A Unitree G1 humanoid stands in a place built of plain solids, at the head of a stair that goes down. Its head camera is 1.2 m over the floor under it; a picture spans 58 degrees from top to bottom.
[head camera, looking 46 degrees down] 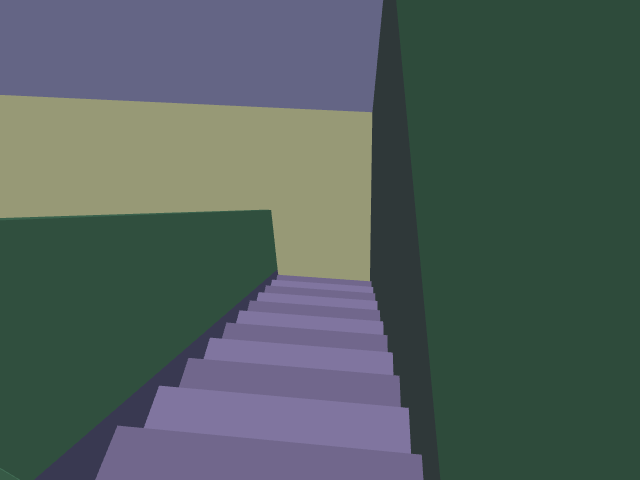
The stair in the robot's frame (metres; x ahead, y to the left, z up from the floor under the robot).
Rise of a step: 0.20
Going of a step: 0.23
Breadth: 0.97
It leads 5 degrees to the right of straight ahead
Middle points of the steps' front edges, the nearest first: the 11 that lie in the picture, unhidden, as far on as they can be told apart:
0.49 0.17 -0.20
0.72 0.15 -0.41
0.95 0.13 -0.61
1.18 0.10 -0.82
1.42 0.08 -1.02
1.65 0.06 -1.23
1.88 0.04 -1.43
2.11 0.02 -1.64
2.34 0.00 -1.84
2.57 -0.02 -2.05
2.80 -0.04 -2.25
